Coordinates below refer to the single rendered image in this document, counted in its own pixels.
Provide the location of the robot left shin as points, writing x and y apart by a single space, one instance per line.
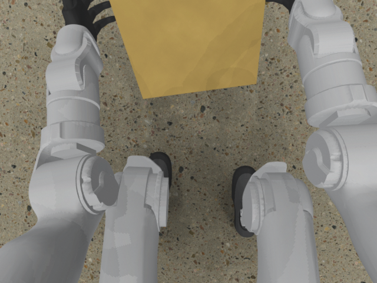
136 161

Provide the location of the left robot hand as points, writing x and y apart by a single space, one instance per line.
75 12

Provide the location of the robot left forearm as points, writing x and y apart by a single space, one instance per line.
73 98

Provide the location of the robot right forearm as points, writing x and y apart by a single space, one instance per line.
330 66

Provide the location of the carton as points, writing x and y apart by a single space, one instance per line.
186 46

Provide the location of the right robot hand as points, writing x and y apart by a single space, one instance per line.
287 3

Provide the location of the robot right thigh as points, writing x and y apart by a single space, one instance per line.
286 247

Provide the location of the robot right upper arm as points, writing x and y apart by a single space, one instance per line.
343 160

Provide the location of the robot left upper arm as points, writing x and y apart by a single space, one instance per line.
69 198

